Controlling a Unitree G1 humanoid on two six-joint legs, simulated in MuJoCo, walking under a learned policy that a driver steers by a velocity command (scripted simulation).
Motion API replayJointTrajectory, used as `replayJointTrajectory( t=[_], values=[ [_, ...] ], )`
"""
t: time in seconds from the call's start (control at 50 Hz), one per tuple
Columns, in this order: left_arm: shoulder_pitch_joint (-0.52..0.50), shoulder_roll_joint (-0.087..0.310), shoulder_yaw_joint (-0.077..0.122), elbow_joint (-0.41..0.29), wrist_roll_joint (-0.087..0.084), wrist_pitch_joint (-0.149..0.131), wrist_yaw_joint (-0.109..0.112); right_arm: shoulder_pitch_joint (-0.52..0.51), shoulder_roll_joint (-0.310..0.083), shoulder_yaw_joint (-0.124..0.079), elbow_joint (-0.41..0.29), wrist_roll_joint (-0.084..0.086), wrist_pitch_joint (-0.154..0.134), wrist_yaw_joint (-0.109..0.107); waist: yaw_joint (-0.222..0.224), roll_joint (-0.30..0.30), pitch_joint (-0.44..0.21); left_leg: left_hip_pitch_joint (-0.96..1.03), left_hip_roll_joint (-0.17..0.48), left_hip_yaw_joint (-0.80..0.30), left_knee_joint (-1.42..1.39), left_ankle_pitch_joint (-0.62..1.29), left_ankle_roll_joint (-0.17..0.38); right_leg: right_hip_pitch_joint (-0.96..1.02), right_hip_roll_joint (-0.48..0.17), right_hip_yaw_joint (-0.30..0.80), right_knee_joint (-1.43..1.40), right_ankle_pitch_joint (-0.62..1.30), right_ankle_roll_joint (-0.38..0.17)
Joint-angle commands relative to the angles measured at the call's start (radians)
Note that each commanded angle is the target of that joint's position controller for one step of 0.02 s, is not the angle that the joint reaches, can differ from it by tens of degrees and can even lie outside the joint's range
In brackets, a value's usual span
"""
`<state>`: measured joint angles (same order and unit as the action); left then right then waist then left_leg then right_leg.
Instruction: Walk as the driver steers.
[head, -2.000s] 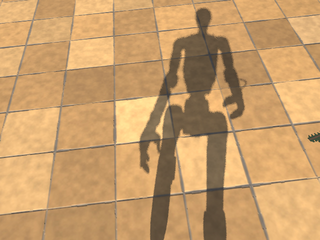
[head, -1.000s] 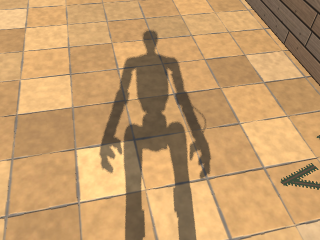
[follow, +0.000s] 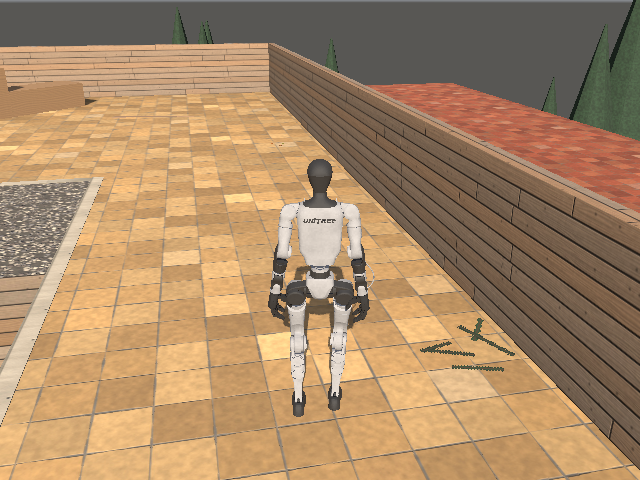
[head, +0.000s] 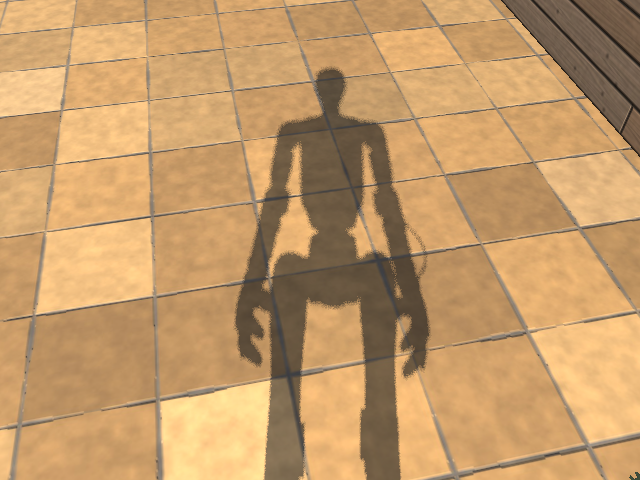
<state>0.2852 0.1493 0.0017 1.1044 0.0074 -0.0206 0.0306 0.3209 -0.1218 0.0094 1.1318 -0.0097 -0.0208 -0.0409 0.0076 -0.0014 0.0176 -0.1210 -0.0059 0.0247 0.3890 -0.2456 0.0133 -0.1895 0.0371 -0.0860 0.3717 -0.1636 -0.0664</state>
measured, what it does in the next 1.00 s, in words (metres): walks ahead: right foot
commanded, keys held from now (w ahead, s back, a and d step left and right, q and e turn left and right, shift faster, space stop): no key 0.22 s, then w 0.30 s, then w+q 0.48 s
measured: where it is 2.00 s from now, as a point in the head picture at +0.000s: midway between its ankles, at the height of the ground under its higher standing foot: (319, 467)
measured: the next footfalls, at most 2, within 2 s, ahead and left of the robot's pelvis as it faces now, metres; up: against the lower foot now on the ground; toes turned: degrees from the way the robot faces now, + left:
right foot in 0.56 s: +0.14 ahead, -0.10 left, +0.00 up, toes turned -4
left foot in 1.02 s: +0.45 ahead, +0.04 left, +0.00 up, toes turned +18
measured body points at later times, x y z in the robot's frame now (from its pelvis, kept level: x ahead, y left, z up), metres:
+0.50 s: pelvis +0.07 -0.01 -0.01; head +0.07 -0.02 +0.44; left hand +0.08 +0.22 -0.16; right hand -0.03 -0.23 -0.17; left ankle -0.02 +0.11 -0.74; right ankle +0.06 -0.08 -0.73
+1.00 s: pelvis +0.30 -0.02 -0.03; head +0.34 -0.02 +0.42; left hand +0.16 +0.17 -0.17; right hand +0.51 -0.21 -0.15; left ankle +0.42 +0.04 -0.73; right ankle +0.11 -0.10 -0.73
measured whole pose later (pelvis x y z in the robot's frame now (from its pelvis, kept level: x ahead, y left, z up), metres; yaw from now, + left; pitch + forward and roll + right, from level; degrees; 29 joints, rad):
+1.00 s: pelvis +0.30 -0.02 -0.03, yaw +12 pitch +0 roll +0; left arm 0.48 0.14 0.02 1.09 0.01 -0.10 0.05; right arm 0.03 -0.18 -0.05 0.89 -0.03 -0.03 0.04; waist 0.02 0.01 0.08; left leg -0.50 -0.07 0.18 0.62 -0.13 0.18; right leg 0.14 0.01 -0.28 0.43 -0.48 -0.03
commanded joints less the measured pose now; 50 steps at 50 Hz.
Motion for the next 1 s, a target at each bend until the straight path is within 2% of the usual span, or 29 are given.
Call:
replayJointTrajectory(
  t=[0.02, 0.22, 0.24, 0.26, 0.3, 0.32, 0.36, 0.38, 0.4, 0.42, 0.46, 0.5, 0.52, 0.54, 0.56, 0.58, 0.6, 0.62, 0.64, 0.66, 0.7, 0.74, 0.76, 0.86, 0.9, 0.94, 0.96, 0.98, 1.0],
  values=[
    [0.058, 0.064, 0.008, -0.003, 0.000, -0.005, 0.006, 0.069, -0.077, -0.010, -0.004, 0.000, -0.004, -0.003, 0.000, 0.010, 0.045, -0.079, 0.109, -0.107, -0.082, 0.107, 0.033, 0.048, -0.128, 0.142, -0.059, 0.078, 0.001],
    [0.077, 0.055, 0.006, 0.027, 0.000, -0.001, 0.012, 0.077, -0.068, -0.005, 0.012, 0.000, 0.001, -0.007, -0.002, 0.013, 0.054, -0.054, 0.108, -0.098, -0.078, 0.144, 0.035, 0.055, -0.132, 0.143, -0.049, 0.122, 0.002],
    [0.086, 0.052, 0.005, 0.031, 0.001, 0.000, 0.012, 0.089, -0.066, -0.004, 0.017, -0.001, 0.001, -0.007, -0.003, 0.013, 0.036, -0.047, 0.099, -0.094, -0.085, 0.071, 0.039, 0.061, -0.122, 0.138, -0.051, 0.045, 0.000],
    [0.086, 0.061, 0.011, 0.032, 0.001, 0.003, 0.011, 0.097, -0.076, -0.010, 0.020, -0.004, 0.003, -0.006, -0.004, 0.014, 0.046, -0.058, 0.082, -0.088, -0.077, -0.032, 0.048, 0.048, -0.103, 0.129, -0.038, -0.066, -0.006],
    [0.090, 0.082, 0.025, 0.022, 0.004, 0.011, 0.004, 0.102, -0.099, -0.023, 0.009, -0.010, 0.010, -0.001, -0.004, 0.024, 0.095, -0.116, 0.064, -0.102, -0.052, -0.322, 0.088, -0.029, -0.073, 0.123, 0.005, -0.370, -0.037],
    [0.085, 0.079, 0.028, 0.012, 0.005, 0.012, -0.001, 0.106, -0.101, -0.027, -0.001, -0.010, 0.011, 0.003, -0.008, 0.026, 0.147, -0.150, 0.075, -0.131, -0.059, -0.423, 0.108, -0.089, -0.075, 0.138, 0.014, -0.460, -0.049],
    [0.055, 0.056, 0.025, -0.018, 0.007, 0.000, -0.010, 0.146, -0.107, -0.033, -0.007, -0.006, 0.002, 0.006, -0.030, 0.060, 0.205, -0.137, 0.125, -0.229, -0.095, -0.498, 0.149, -0.197, -0.064, 0.143, 0.083, -0.466, -0.056],
    [0.020, 0.040, 0.023, -0.040, 0.012, -0.011, -0.016, 0.186, -0.124, -0.040, 0.000, -0.005, -0.004, 0.006, -0.051, 0.102, 0.205, -0.071, 0.174, -0.310, -0.145, -0.508, 0.176, -0.265, -0.040, 0.106, 0.157, -0.397, -0.047],
    [-0.019, 0.024, 0.021, -0.064, 0.021, -0.022, -0.024, 0.227, -0.156, -0.054, 0.013, -0.005, -0.009, 0.006, -0.068, 0.160, 0.200, 0.006, 0.249, -0.411, -0.212, -0.516, 0.214, -0.333, -0.015, 0.035, 0.257, -0.294, -0.033],
    [-0.057, 0.039, 0.024, -0.089, 0.031, -0.033, -0.030, 0.237, -0.176, -0.064, 0.015, -0.007, -0.012, 0.006, -0.075, 0.162, 0.212, 0.045, 0.306, -0.466, -0.241, -0.478, 0.245, -0.388, -0.029, 0.010, 0.301, -0.247, -0.030],
    [-0.080, 0.072, 0.038, -0.123, 0.024, -0.052, -0.040, 0.231, -0.176, -0.070, 0.012, -0.016, -0.024, 0.009, -0.064, 0.135, 0.208, 0.071, 0.336, -0.474, -0.229, -0.332, 0.263, -0.419, -0.062, 0.034, 0.348, -0.268, -0.031],
    [-0.050, 0.069, 0.045, -0.131, 0.009, -0.066, -0.049, 0.185, -0.173, -0.074, -0.004, -0.013, -0.034, 0.011, -0.025, 0.113, 0.184, 0.055, 0.300, -0.375, -0.193, -0.183, 0.227, -0.336, -0.065, 0.030, 0.281, -0.242, -0.028],
    [0.008, 0.058, 0.047, -0.118, 0.002, -0.070, -0.052, 0.141, -0.174, -0.075, -0.016, -0.006, -0.037, 0.012, 0.016, 0.104, 0.167, -0.019, 0.262, -0.303, -0.158, -0.118, 0.199, -0.198, -0.043, 0.003, 0.199, -0.176, -0.027],
    [0.116, 0.055, 0.055, -0.081, -0.004, -0.073, -0.051, 0.088, -0.166, -0.073, -0.034, 0.002, -0.039, 0.017, 0.074, 0.078, 0.141, -0.160, 0.200, -0.229, -0.088, -0.045, 0.165, 0.032, -0.003, -0.016, 0.114, -0.127, -0.026],
    [0.267, 0.097, 0.076, -0.036, 0.000, -0.076, -0.042, 0.046, -0.149, -0.067, -0.054, 0.003, -0.049, 0.023, 0.145, -0.007, 0.083, -0.325, 0.122, -0.140, 0.086, 0.056, 0.123, 0.297, -0.040, 0.074, 0.053, -0.137, -0.037],
    [0.413, 0.214, 0.108, -0.019, 0.017, -0.078, -0.026, 0.015, -0.082, -0.048, -0.106, 0.010, -0.060, 0.033, 0.197, -0.275, 0.014, -0.519, -0.029, 0.027, 0.455, -0.076, 0.061, 0.462, -0.304, 0.470, -0.149, -0.380, -0.102],
    [0.454, 0.211, 0.105, 0.007, 0.018, -0.061, -0.022, 0.005, -0.133, -0.063, -0.124, -0.012, -0.058, 0.035, 0.167, -0.259, 0.015, -0.601, -0.045, -0.003, 0.689, -0.276, 0.072, 0.413, -0.439, 0.680, -0.216, -0.333, -0.152],
    [0.321, 0.160, 0.087, -0.031, 0.023, -0.054, -0.018, -0.010, -0.127, -0.066, -0.124, -0.024, -0.052, 0.039, 0.090, -0.087, 0.087, -0.612, 0.030, -0.070, 0.783, -0.207, 0.091, 0.305, -0.425, 0.576, -0.198, -0.325, -0.136],
    [0.222, 0.134, 0.078, -0.063, 0.019, -0.057, -0.021, -0.001, -0.092, -0.060, -0.119, -0.017, -0.053, 0.047, 0.052, -0.022, 0.122, -0.586, 0.057, -0.093, 0.781, -0.110, 0.094, 0.218, -0.389, 0.470, -0.217, -0.265, -0.114],
    [0.165, 0.121, 0.070, -0.079, 0.017, -0.062, -0.020, 0.010, -0.075, -0.060, -0.113, -0.011, -0.051, 0.053, 0.020, -0.009, 0.134, -0.558, 0.073, -0.094, 0.758, -0.048, 0.091, 0.172, -0.349, 0.371, -0.241, -0.206, -0.085],
    [0.154, 0.088, 0.052, -0.076, 0.012, -0.076, -0.013, 0.025, -0.081, -0.068, -0.112, -0.020, -0.033, 0.063, -0.005, -0.040, 0.116, -0.545, 0.072, -0.061, 0.743, 0.016, 0.079, 0.180, -0.287, 0.209, -0.233, 0.030, -0.042],
    [0.208, 0.090, 0.046, -0.054, 0.008, -0.085, -0.007, -0.007, -0.086, -0.075, -0.134, -0.017, -0.018, 0.067, -0.011, -0.059, 0.094, -0.586, 0.056, -0.027, 0.751, 0.052, 0.074, 0.227, -0.269, 0.102, -0.197, 0.326, -0.016],
    [0.221, 0.093, 0.043, -0.050, 0.007, -0.087, -0.006, -0.046, -0.083, -0.075, -0.154, -0.014, -0.014, 0.068, -0.011, -0.063, 0.092, -0.602, 0.051, -0.008, 0.736, 0.074, 0.071, 0.229, -0.261, 0.059, -0.192, 0.411, -0.007],
    [0.214, 0.088, 0.028, -0.047, 0.008, -0.092, 0.007, -0.276, -0.052, -0.051, -0.258, -0.009, -0.011, 0.082, 0.004, -0.077, 0.151, -0.516, 0.011, 0.113, 0.391, 0.204, 0.070, 0.139, -0.211, -0.092, -0.204, 0.558, 0.009],
    [0.237, 0.120, 0.031, -0.037, 0.004, -0.095, 0.016, -0.305, -0.069, -0.050, -0.280, -0.013, -0.008, 0.082, 0.001, -0.086, 0.130, -0.421, -0.029, 0.172, 0.288, 0.198, 0.094, 0.170, -0.234, -0.121, -0.153, 0.774, 0.009],
    [0.235, 0.156, 0.040, -0.036, -0.001, -0.095, 0.031, -0.235, -0.108, -0.063, -0.269, -0.017, -0.007, 0.078, -0.042, -0.110, 0.067, -0.315, -0.076, 0.199, 0.271, 0.161, 0.137, 0.223, -0.259, -0.148, -0.026, 1.037, 0.016],
    [0.218, 0.173, 0.047, -0.042, 0.000, -0.091, 0.037, -0.163, -0.131, -0.073, -0.251, -0.020, -0.007, 0.076, -0.081, -0.127, 0.025, -0.243, -0.093, 0.193, 0.273, 0.125, 0.166, 0.233, -0.275, -0.154, 0.077, 1.117, 0.016],
    [0.192, 0.190, 0.054, -0.055, 0.004, -0.085, 0.036, -0.060, -0.161, -0.086, -0.221, -0.022, -0.006, 0.074, -0.129, -0.142, -0.030, -0.150, -0.099, 0.168, 0.263, 0.088, 0.199, 0.229, -0.293, -0.146, 0.221, 1.125, 0.008],
    [0.158, 0.201, 0.062, -0.074, 0.008, -0.080, 0.027, 0.057, -0.196, -0.105, -0.183, -0.027, -0.008, 0.071, -0.185, -0.136, -0.085, -0.016, -0.103, 0.127, 0.202, 0.068, 0.235, 0.176, -0.293, -0.137, 0.419, 1.002, -0.001]
  ],
)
